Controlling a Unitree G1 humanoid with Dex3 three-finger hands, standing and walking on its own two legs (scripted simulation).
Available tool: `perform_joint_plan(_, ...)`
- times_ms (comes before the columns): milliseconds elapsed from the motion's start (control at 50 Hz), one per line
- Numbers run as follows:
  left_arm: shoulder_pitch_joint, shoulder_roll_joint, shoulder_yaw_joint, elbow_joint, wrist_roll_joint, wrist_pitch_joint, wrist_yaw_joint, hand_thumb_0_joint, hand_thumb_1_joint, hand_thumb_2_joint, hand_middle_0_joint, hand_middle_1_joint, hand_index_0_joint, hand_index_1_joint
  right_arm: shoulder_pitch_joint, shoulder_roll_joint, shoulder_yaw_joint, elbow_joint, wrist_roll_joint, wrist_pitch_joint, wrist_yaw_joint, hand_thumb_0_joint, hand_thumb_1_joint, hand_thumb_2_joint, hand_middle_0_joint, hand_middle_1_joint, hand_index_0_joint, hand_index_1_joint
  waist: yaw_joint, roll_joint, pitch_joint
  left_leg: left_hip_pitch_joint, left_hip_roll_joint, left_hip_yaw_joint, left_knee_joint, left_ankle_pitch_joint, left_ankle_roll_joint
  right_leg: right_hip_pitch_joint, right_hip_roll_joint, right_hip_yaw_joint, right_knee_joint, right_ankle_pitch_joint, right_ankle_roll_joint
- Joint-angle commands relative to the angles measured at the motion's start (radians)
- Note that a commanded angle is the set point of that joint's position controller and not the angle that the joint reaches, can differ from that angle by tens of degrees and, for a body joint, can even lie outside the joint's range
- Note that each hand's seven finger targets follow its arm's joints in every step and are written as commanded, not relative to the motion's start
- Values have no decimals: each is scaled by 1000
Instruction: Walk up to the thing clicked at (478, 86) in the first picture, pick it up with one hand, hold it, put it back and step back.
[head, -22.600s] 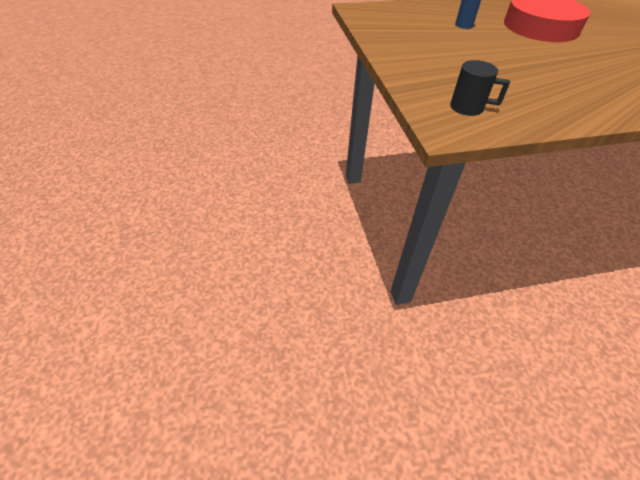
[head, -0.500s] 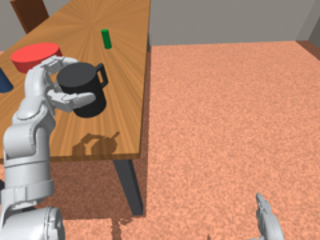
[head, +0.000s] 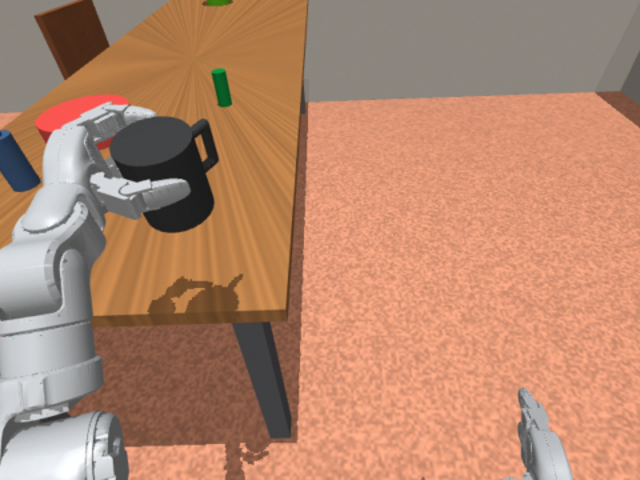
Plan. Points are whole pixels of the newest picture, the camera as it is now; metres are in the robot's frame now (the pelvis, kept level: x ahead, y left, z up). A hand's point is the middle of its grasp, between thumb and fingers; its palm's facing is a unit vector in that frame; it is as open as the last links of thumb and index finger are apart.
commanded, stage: hold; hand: left
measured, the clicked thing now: (178, 167) +0.37 +0.15 +0.26
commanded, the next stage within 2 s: none
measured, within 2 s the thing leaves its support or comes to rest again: neither
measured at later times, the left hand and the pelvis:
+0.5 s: hand (139, 149) +0.35 +0.18 +0.29, palm faces +0.17 -0.99 +0.01, open 11.2 cm; pelvis +0.00 +0.00 +0.00, yaw +0 degrees
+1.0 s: hand (132, 159) +0.33 +0.18 +0.29, palm faces +0.19 -0.98 +0.01, open 11.2 cm; pelvis -0.01 +0.00 +0.00, yaw +0 degrees
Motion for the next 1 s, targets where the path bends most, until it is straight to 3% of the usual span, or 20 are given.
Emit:
perform_joint_plan(0,-555,220,69,-269,-24,-81,1,0,-77,1247,-1244,-1416,-1269,-1425,-146,-123,-46,-166,2,-72,-9,0,542,-51,49,50,50,50,-4,-55,-224,164,-9,16,-76,207,17,-29,27,-59,-101,214,-15)
perform_joint_plan(20,-570,230,66,-286,-22,-79,4,0,-72,1246,-1245,-1419,-1273,-1426,-143,-116,-41,-133,4,-71,-5,0,540,-51,49,50,50,50,5,-22,-214,151,-12,17,-80,199,14,-39,26,-57,-101,206,-19)
perform_joint_plan(40,-583,234,73,-293,-23,-72,5,0,-78,1242,-1250,-1416,-1275,-1426,-129,-142,-64,-143,2,-74,-8,0,541,-51,49,50,50,50,-11,-25,-251,185,-8,14,-78,209,13,-39,27,-58,-99,214,-19)
perform_joint_plan(60,-586,220,61,-295,-24,-65,7,0,-79,1247,-1249,-1418,-1275,-1426,-133,-114,-36,-155,4,-76,-5,0,544,-50,49,50,50,50,-5,-20,-231,174,-6,13,-81,199,12,-43,28,-60,-100,204,-19)
perform_joint_plan(160,-582,231,80,-295,-29,-40,14,0,-69,1238,-1244,-1416,-1275,-1418,-136,-139,-62,-124,5,-81,-2,0,542,-50,49,50,50,50,2,-30,-252,175,-8,13,-73,243,13,-18,26,-62,-95,242,-18)
perform_joint_plan(240,-591,224,72,-304,-27,-22,19,0,-63,1245,-1244,-1419,-1275,-1423,-170,-130,-51,-143,7,-89,0,0,544,-50,49,50,50,50,10,-49,-242,170,-13,18,-74,234,16,-18,26,-58,-100,233,-16)
perform_joint_plan(260,-592,221,72,-295,-31,-18,17,0,-64,1257,-1252,-1431,-1281,-1437,-144,-137,-58,-123,6,-86,0,0,542,-51,49,50,50,50,-2,-55,-248,181,-10,16,-72,233,17,-23,27,-59,-101,233,-15)
perform_joint_plan(300,-588,211,64,-309,-33,-11,16,0,-79,1256,-1249,-1431,-1278,-1437,-161,-106,-28,-131,9,-89,8,0,540,-52,49,50,50,50,13,-49,-230,164,-10,16,-76,237,15,-22,28,-59,-97,234,-17)
perform_joint_plan(320,-585,217,69,-298,-32,-8,16,0,-99,1250,-1249,-1432,-1278,-1438,-160,-110,-38,-125,12,-86,8,0,538,-52,49,50,50,50,16,-38,-234,159,-12,17,-75,240,14,-20,26,-59,-98,238,-18)
perform_joint_plan(340,-587,221,70,-318,-31,0,19,0,-79,1256,-1245,-1429,-1274,-1435,-155,-131,-57,-119,11,-87,6,0,540,-51,49,50,50,50,11,-35,-227,167,-11,17,-82,223,12,-36,29,-59,-97,219,-19)
perform_joint_plan(420,-557,177,48,-305,-39,16,17,0,-67,1259,-1247,-1435,-1278,-1439,-179,-112,-37,-156,15,-92,17,0,539,-52,49,50,50,50,10,-47,-217,150,-10,17,-80,228,13,-20,29,-60,-102,231,-18)
perform_joint_plan(480,-565,214,82,-350,-39,23,28,0,-66,1265,-1249,-1438,-1280,-1443,-147,-122,-52,-147,17,-83,18,0,538,-52,49,51,50,51,7,-46,-253,170,-15,23,-74,248,15,-10,27,-58,-100,252,-15)
perform_joint_plan(540,-551,182,69,-338,-36,35,42,0,-85,1268,-1244,-1445,-1276,-1449,-153,-113,-53,-159,17,-81,22,0,537,-53,49,50,50,50,2,-62,-236,172,-15,25,-74,250,15,-19,28,-58,-100,254,-13)
perform_joint_plan(660,-578,219,87,-306,-34,31,54,0,-111,1280,-1239,-1454,-1269,-1461,-149,-111,-51,-149,22,-84,19,0,534,-54,49,50,50,50,5,-75,-219,155,-25,30,-74,217,23,-28,19,-50,-110,233,-11)
perform_joint_plan(700,-568,173,55,-282,-35,31,55,0,-102,1277,-1245,-1452,-1276,-1458,-169,-111,-46,-169,18,-90,18,0,537,-53,49,50,50,50,5,-84,-221,148,-22,30,-73,217,21,-22,20,-54,-109,231,-13)
perform_joint_plan(740,-583,225,81,-310,-31,24,56,0,-96,1288,-1252,-1462,-1283,-1468,-154,-113,-47,-164,22,-88,18,0,535,-54,49,50,50,50,7,-55,-228,149,-27,33,-75,197,21,-25,17,-51,-114,216,-13)
perform_joint_plan(800,-568,195,58,-277,-27,17,48,0,-90,1274,-1249,-1449,-1279,-1455,-155,-105,-39,-177,21,-90,17,0,531,-55,49,51,50,51,5,-68,-220,144,-25,32,-75,192,24,-22,16,-50,-115,211,-13)
perform_joint_plan(860,-596,210,60,-313,-27,9,44,0,-92,1278,-1267,-1461,-1295,-1468,-152,-114,-48,-156,21,-93,17,0,533,-55,49,50,50,50,7,-27,-207,145,-14,20,-94,155,14,-41,26,-59,-112,167,-22)
perform_joint_plan(920,-586,176,28,-290,-28,13,36,0,-84,1275,-1256,-1450,-1288,-1455,-176,-111,-35,-179,20,-106,16,0,539,-54,49,51,50,51,2,-28,-202,140,-13,21,-98,138,14,-47,28,-59,-115,156,-22)
perform_joint_plan(980,-608,212,55,-333,-33,3,33,0,-84,1281,-1265,-1457,-1293,-1465,-164,-123,-51,-157,20,-108,11,0,534,-55,49,50,50,50,-1,-4,-233,160,-8,14,-102,121,11,-52,30,-59,-116,144,-23)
